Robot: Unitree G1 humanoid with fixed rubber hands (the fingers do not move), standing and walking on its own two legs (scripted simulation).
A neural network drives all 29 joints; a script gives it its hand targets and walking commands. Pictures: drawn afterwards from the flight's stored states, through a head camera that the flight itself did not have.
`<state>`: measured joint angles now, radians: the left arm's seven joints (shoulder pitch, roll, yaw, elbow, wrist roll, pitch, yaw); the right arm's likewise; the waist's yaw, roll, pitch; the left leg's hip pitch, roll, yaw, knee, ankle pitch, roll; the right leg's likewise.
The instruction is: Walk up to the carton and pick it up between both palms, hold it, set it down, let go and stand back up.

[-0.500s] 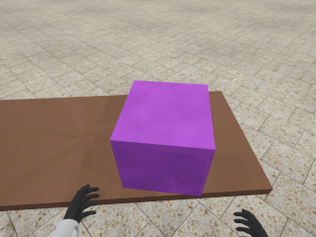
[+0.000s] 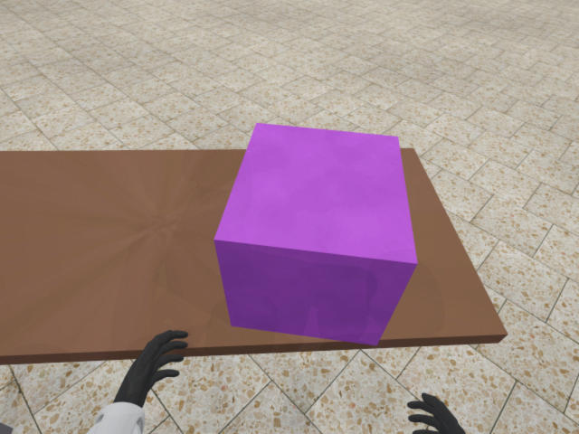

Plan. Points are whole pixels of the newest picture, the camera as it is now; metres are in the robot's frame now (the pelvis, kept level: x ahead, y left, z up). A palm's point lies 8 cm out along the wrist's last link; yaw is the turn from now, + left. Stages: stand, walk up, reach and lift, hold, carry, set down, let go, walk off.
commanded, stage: stand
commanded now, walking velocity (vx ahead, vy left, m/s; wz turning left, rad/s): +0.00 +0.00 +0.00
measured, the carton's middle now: (314, 231) +0.44 -0.03 +0.03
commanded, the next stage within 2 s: none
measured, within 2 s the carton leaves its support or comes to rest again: neither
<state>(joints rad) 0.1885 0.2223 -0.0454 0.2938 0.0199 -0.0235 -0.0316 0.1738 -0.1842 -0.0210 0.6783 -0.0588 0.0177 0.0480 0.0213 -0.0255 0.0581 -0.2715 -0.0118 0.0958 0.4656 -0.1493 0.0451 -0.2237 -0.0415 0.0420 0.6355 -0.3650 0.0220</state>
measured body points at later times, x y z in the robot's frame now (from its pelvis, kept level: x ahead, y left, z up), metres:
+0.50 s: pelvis +0.04 -0.03 +0.00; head +0.06 -0.01 +0.45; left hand +0.09 +0.20 -0.14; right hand +0.11 -0.27 -0.14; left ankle +0.07 +0.10 -0.73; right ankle -0.02 -0.12 -0.73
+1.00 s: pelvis +0.06 -0.02 +0.00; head +0.07 -0.01 +0.45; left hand +0.03 +0.18 -0.16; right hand +0.05 -0.24 -0.15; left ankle +0.07 +0.10 -0.73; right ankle -0.02 -0.12 -0.73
